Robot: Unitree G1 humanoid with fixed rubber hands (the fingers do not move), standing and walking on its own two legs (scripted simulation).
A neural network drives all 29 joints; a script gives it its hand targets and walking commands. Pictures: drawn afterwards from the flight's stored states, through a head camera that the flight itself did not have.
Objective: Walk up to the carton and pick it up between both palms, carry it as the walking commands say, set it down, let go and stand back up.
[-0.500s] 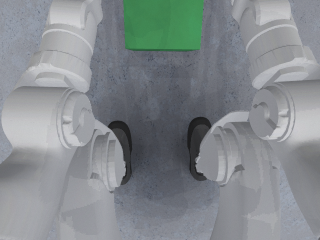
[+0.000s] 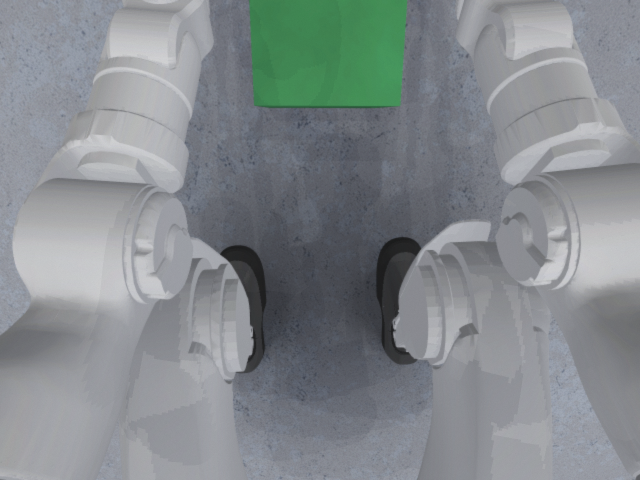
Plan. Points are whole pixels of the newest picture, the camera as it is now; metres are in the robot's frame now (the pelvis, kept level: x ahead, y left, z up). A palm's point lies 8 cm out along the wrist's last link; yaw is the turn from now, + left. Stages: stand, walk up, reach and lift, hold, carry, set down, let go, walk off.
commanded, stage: reach and lift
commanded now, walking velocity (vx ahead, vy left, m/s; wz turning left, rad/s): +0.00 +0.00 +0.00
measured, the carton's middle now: out of the picture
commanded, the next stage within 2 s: none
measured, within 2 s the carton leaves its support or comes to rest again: leaves its support in 0.14 s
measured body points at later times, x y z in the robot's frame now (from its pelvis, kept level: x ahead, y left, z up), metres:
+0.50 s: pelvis -0.01 +0.00 +0.02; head +0.35 -0.01 +0.27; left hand +0.55 +0.09 -0.15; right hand +0.55 -0.15 -0.14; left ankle +0.10 +0.13 -0.31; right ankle +0.10 -0.13 -0.31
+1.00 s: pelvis -0.01 +0.00 +0.05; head +0.34 -0.03 +0.33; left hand +0.54 +0.09 -0.09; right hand +0.53 -0.14 -0.09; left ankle +0.10 +0.13 -0.31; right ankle +0.10 -0.13 -0.31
